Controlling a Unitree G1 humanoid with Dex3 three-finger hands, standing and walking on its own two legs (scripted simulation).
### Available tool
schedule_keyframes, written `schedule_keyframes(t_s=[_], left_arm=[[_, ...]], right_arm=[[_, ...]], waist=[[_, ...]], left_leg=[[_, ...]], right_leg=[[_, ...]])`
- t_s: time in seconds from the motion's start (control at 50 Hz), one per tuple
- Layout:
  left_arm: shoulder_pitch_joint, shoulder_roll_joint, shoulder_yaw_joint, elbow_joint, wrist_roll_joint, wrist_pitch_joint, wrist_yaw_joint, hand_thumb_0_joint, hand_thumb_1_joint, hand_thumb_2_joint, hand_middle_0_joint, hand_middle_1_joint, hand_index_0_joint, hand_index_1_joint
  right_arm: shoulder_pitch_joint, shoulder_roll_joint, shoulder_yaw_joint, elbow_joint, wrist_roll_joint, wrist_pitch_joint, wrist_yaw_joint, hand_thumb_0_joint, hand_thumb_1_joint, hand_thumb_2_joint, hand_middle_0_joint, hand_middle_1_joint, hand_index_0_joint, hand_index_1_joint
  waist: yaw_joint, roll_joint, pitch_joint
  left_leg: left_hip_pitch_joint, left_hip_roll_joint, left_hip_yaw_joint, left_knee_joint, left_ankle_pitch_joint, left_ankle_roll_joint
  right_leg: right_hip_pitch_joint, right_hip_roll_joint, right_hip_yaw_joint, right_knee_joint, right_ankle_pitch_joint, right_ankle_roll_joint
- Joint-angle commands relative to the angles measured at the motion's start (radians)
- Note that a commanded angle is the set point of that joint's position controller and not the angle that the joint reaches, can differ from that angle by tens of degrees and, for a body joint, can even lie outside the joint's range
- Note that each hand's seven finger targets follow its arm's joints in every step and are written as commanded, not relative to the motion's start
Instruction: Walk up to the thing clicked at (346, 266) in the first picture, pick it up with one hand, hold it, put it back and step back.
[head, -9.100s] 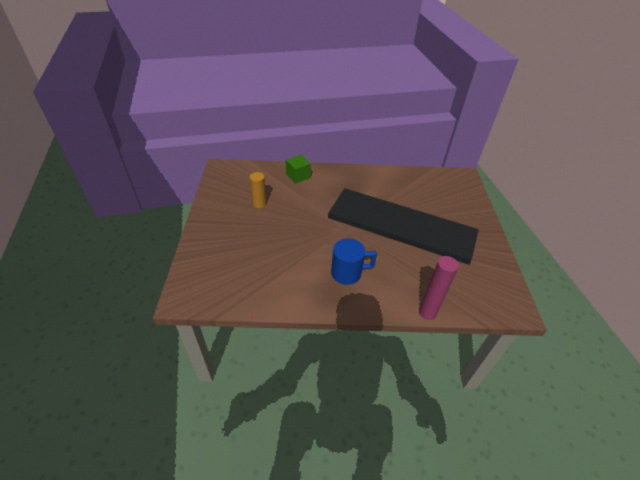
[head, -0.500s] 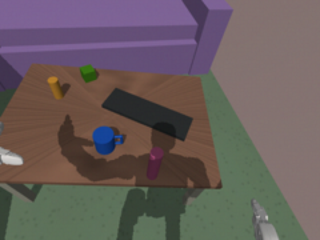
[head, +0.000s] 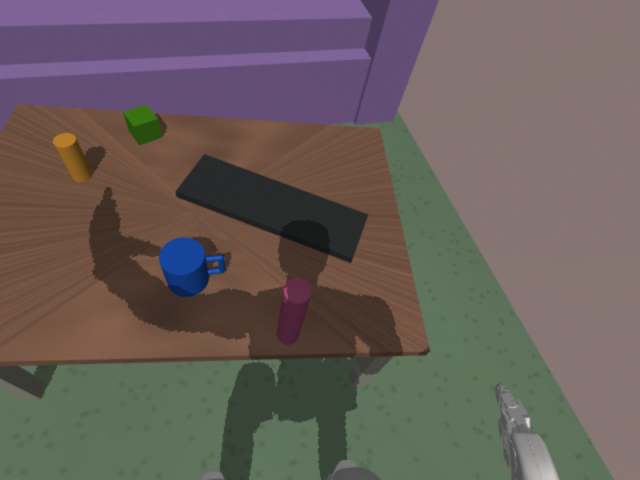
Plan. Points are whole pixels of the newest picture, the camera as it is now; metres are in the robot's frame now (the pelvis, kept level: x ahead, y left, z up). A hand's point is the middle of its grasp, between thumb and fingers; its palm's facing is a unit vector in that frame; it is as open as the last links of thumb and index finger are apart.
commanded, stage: go down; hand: left
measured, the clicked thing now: (194, 266) +0.54 +0.16 -0.25
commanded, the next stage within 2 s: approach in 0.28 s
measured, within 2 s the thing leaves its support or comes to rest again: neither
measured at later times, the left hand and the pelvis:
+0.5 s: hand out of the picture +0.44 +0.35 +0.07, palm faces +0.18 -0.98 -0.03, open 17.4 cm; pelvis +0.00 +0.01 -0.01, yaw +0 degrees
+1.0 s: hand (108, 266) +0.48 +0.27 -0.14, palm faces +0.13 -0.99 +0.04, open 17.5 cm; pelvis -0.05 +0.01 -0.10, yaw -3 degrees
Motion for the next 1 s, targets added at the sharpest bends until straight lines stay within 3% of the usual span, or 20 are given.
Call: schedule_keyframes(t_s=[0.0,0.02,0.08,0.1,0.12,0.16,0.22,0.24,0.3,0.36,0.38,0.44,0.48,0.52,0.58,0.64,0.72,0.86,0.94,0.98], left_arm=[[-0.305,0.381,0.050,-0.159,-0.023,-0.065,0.000,0.000,-0.544,0.108,-0.036,-0.072,-0.038,-0.075],[-0.326,0.371,0.046,-0.171,-0.027,-0.068,-0.005,0.000,-0.553,0.098,-0.039,-0.069,-0.041,-0.072],[-0.331,0.373,0.040,-0.166,-0.030,-0.071,-0.011,0.000,-0.567,0.088,-0.043,-0.072,-0.046,-0.073],[-0.335,0.370,0.039,-0.159,-0.031,-0.072,-0.014,0.000,-0.564,0.096,-0.040,-0.069,-0.043,-0.072],[-0.339,0.369,0.034,-0.161,-0.031,-0.074,-0.017,0.000,-0.569,0.097,-0.038,-0.069,-0.040,-0.073],[-0.361,0.377,0.042,-0.168,-0.038,-0.081,-0.021,0.000,-0.563,0.097,-0.038,-0.071,-0.040,-0.074],[-0.383,0.411,0.059,-0.207,-0.035,-0.092,-0.017,0.000,-0.562,0.095,-0.042,-0.077,-0.045,-0.079],[-0.347,0.356,0.033,-0.130,-0.036,-0.084,-0.022,0.000,-0.556,0.100,-0.041,-0.076,-0.043,-0.079],[-0.394,0.417,0.068,-0.203,-0.036,-0.101,-0.016,0.000,-0.531,0.104,-0.038,-0.069,-0.037,-0.073],[-0.393,0.397,0.062,-0.189,-0.035,-0.102,-0.011,0.000,-0.555,0.141,-0.052,-0.093,-0.034,-0.116],[-0.394,0.409,0.073,-0.177,-0.032,-0.104,-0.009,0.000,-0.549,0.061,-0.064,-0.050,-0.057,-0.058],[-0.373,0.307,0.032,-0.084,-0.047,-0.123,-0.016,0.000,-0.530,0.027,-0.053,-0.039,-0.048,-0.046],[-0.369,0.271,0.024,-0.033,-0.062,-0.156,-0.017,0.000,-0.562,0.015,-0.053,-0.037,-0.049,-0.043],[-0.414,0.301,0.050,-0.057,-0.071,-0.211,-0.014,0.000,-0.541,0.021,-0.045,-0.040,-0.044,-0.042],[-0.385,0.228,0.034,0.022,-0.092,-0.272,-0.017,0.000,-0.530,0.030,-0.034,-0.048,-0.039,-0.046],[-0.427,0.274,0.059,0.000,-0.103,-0.334,-0.012,0.000,-0.558,0.035,-0.036,-0.061,-0.042,-0.058],[-0.454,0.311,0.076,-0.018,-0.083,-0.396,0.011,0.000,-0.561,0.044,-0.044,-0.061,-0.044,-0.063],[-0.537,0.373,0.099,-0.077,-0.009,-0.489,0.094,0.000,-0.558,0.064,-0.054,-0.067,-0.045,-0.077],[-0.565,0.358,0.086,-0.046,0.018,-0.526,0.124,0.000,-0.554,0.076,-0.048,-0.077,-0.040,-0.086],[-0.560,0.340,0.071,0.001,0.033,-0.534,0.134,0.000,-0.552,0.076,-0.048,-0.076,-0.040,-0.085]], right_arm=[[0.002,-0.153,-0.077,-0.151,0.001,-0.047,-0.009,0.000,0.548,-0.051,0.049,0.050,0.049,0.050],[0.005,-0.141,-0.068,-0.148,0.002,-0.046,-0.008,0.000,0.546,-0.052,0.049,0.050,0.050,0.050],[0.003,-0.176,-0.096,-0.170,0.002,-0.048,-0.013,0.000,0.547,-0.051,0.049,0.050,0.049,0.050],[0.013,-0.154,-0.071,-0.163,0.001,-0.047,-0.009,0.000,0.545,-0.052,0.049,0.050,0.049,0.050],[-0.001,-0.179,-0.099,-0.179,0.004,-0.049,-0.012,0.000,0.547,-0.052,0.049,0.050,0.049,0.050],[0.010,-0.168,-0.083,-0.153,0.000,-0.050,-0.010,0.000,0.546,-0.052,0.049,0.050,0.049,0.050],[0.007,-0.196,-0.113,-0.185,-0.002,-0.051,-0.011,0.000,0.547,-0.051,0.049,0.050,0.049,0.050],[0.023,-0.194,-0.113,-0.183,-0.005,-0.051,-0.009,0.000,0.545,-0.052,0.049,0.050,0.049,0.050],[0.030,-0.181,-0.099,-0.166,-0.008,-0.046,-0.005,0.000,0.545,-0.052,0.049,0.050,0.049,0.050],[0.040,-0.177,-0.099,-0.167,-0.010,-0.043,0.001,0.000,0.538,-0.053,0.049,0.050,0.049,0.050],[0.035,-0.173,-0.094,-0.165,-0.011,-0.041,0.003,0.000,0.558,-0.048,0.048,0.051,0.049,0.051],[-0.010,-0.141,-0.061,-0.169,-0.014,-0.047,0.013,0.000,0.556,-0.049,0.048,0.051,0.049,0.051],[-0.049,-0.151,-0.069,-0.179,-0.016,-0.055,0.017,0.000,0.558,-0.048,0.048,0.051,0.049,0.051],[-0.051,-0.159,-0.073,-0.212,-0.022,-0.060,0.017,0.000,0.569,-0.044,0.048,0.051,0.049,0.051],[-0.024,-0.181,-0.093,-0.286,-0.029,-0.080,0.016,0.000,0.575,-0.043,0.048,0.051,0.049,0.051],[0.036,-0.205,-0.105,-0.340,-0.035,-0.087,0.015,0.000,0.571,-0.044,0.048,0.051,0.049,0.051],[0.064,-0.219,-0.123,-0.414,-0.047,-0.093,0.025,0.000,0.561,-0.047,0.049,0.051,0.049,0.051],[0.074,-0.218,-0.133,-0.477,-0.088,-0.090,0.056,0.000,0.533,-0.054,0.049,0.050,0.049,0.050],[0.057,-0.212,-0.126,-0.519,-0.098,-0.077,0.069,0.000,0.527,-0.056,0.049,0.050,0.049,0.050],[0.051,-0.225,-0.147,-0.570,-0.103,-0.077,0.074,0.000,0.523,-0.056,0.049,0.050,0.049,0.050]], waist=[[0.032,0.208,-0.403],[0.026,0.197,-0.402],[0.013,0.192,-0.398],[0.018,0.204,-0.415],[0.006,0.218,-0.421],[0.011,0.225,-0.411],[0.006,0.254,-0.466],[-0.007,0.227,-0.451],[0.010,0.273,-0.469],[0.003,0.260,-0.434],[0.001,0.260,-0.441],[-0.016,0.212,-0.359],[-0.026,0.179,-0.322],[-0.035,0.166,-0.326],[-0.083,0.116,-0.366],[-0.110,0.153,-0.446],[-0.128,0.223,-0.518],[-0.148,0.456,-0.599],[-0.168,0.495,-0.584],[-0.202,0.480,-0.605]], left_leg=[[0.278,-0.017,-0.004,-0.117,0.374,0.008],[0.263,-0.018,-0.004,-0.117,0.362,0.011],[0.281,-0.014,-0.007,-0.119,0.358,0.009],[0.293,-0.012,-0.009,-0.109,0.389,0.008],[0.327,-0.006,-0.015,-0.111,0.414,0.002],[0.331,-0.002,-0.021,-0.103,0.456,-0.001],[0.381,-0.002,-0.021,-0.090,0.504,-0.004],[0.383,0.004,-0.028,-0.088,0.532,-0.006],[0.407,0.008,-0.033,-0.083,0.577,-0.011],[0.377,0.003,-0.028,-0.083,0.548,-0.007],[0.364,0.000,-0.026,-0.078,0.536,-0.002],[0.285,0.005,-0.028,-0.074,0.468,0.001],[0.230,0.006,-0.031,-0.060,0.420,0.005],[0.175,0.001,-0.029,-0.042,0.342,0.006],[0.143,-0.002,-0.030,0.002,0.305,0.010],[0.123,-0.007,-0.035,0.062,0.316,0.009],[0.091,-0.009,-0.048,0.149,0.372,0.000],[0.110,0.012,-0.078,0.269,0.435,-0.032],[0.005,0.011,-0.087,0.329,0.366,-0.029],[-0.065,0.008,-0.082,0.374,0.320,-0.017]], right_leg=[[0.171,0.007,0.007,-0.084,0.249,-0.046],[0.169,0.006,0.007,-0.085,0.244,-0.044],[0.144,0.012,0.002,-0.084,0.236,-0.046],[0.141,0.011,0.001,-0.080,0.253,-0.046],[0.115,0.014,-0.005,-0.078,0.252,-0.048],[0.102,0.015,-0.010,-0.070,0.268,-0.047],[0.112,0.015,-0.009,-0.065,0.293,-0.046],[0.095,0.018,-0.014,-0.063,0.304,-0.045],[0.080,0.018,-0.016,-0.059,0.305,-0.047],[0.086,0.018,-0.012,-0.061,0.306,-0.046],[0.085,0.016,-0.007,-0.063,0.305,-0.046],[0.043,0.022,-0.016,-0.050,0.263,-0.046],[0.002,0.024,-0.019,-0.033,0.230,-0.048],[-0.015,0.025,-0.018,-0.011,0.192,-0.049],[-0.048,0.030,-0.017,0.023,0.191,-0.047],[-0.096,0.031,-0.015,0.074,0.199,-0.048],[-0.179,0.029,-0.016,0.157,0.226,-0.052],[-0.388,0.035,-0.031,0.302,0.167,-0.066],[-0.465,0.040,-0.032,0.380,0.130,-0.071],[-0.480,0.043,-0.030,0.415,0.130,-0.069]])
